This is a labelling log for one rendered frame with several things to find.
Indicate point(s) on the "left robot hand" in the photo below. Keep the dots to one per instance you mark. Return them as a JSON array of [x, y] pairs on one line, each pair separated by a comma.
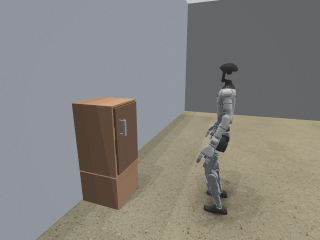
[[208, 152]]

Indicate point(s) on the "right robot hand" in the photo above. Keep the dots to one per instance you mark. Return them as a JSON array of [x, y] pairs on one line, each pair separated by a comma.
[[213, 129]]

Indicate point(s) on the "cupboard door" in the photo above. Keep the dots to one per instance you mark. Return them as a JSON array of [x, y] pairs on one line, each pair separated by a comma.
[[126, 146]]

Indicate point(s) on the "handle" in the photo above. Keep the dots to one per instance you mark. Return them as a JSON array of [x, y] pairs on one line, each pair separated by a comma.
[[124, 126]]

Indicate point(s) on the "robot left shin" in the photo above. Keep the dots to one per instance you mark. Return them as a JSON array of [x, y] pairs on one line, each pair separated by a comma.
[[214, 189]]

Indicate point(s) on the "robot head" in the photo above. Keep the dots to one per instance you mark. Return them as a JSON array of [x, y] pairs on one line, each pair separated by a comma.
[[228, 68]]

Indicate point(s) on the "robot left forearm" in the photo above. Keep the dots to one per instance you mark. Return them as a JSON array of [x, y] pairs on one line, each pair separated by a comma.
[[223, 126]]

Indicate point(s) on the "left robot upper arm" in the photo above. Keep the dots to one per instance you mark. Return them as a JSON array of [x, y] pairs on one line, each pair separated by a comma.
[[227, 97]]

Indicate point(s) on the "robot right forearm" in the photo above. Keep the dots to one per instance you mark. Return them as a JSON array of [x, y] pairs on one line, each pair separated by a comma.
[[216, 124]]

